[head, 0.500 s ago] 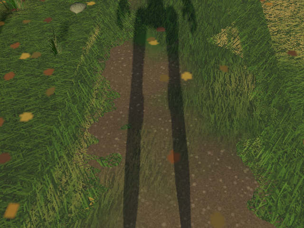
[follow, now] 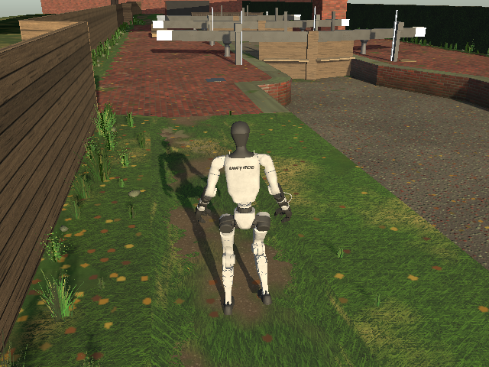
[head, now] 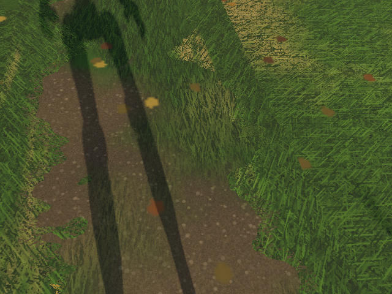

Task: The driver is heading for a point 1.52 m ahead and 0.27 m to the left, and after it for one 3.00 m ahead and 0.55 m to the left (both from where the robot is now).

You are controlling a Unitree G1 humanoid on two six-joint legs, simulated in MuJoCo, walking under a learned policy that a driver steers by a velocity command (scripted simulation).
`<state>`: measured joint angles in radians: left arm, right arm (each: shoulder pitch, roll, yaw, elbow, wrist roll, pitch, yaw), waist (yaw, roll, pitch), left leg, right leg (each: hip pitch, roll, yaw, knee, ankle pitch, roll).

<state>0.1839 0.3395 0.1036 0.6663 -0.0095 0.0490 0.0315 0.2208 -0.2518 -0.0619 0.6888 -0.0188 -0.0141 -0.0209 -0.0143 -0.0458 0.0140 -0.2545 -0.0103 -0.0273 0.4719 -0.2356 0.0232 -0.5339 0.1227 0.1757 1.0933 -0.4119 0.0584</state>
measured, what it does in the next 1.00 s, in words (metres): walks ahead, turning left: right foot, then left foot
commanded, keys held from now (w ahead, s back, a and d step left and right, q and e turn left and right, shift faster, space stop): no key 0.10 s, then w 0.02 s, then w+q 0.64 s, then w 0.08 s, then w+e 0.16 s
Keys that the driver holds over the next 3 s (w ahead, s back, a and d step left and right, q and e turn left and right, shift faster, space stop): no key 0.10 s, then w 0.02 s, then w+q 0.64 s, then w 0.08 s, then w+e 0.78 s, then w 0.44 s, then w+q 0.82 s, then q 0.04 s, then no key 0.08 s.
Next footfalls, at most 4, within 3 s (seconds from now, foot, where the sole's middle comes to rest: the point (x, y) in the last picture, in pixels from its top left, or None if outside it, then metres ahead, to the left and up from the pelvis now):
0.20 right None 0.01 -0.14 -0.78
0.60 left None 0.25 0.18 -0.78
1.18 right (160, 255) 0.63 0.10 -0.78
1.64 left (99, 196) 0.87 0.35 -0.78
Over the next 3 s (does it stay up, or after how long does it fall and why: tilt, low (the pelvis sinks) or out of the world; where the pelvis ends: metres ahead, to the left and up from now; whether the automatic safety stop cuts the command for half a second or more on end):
stays up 1.41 0.25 0.00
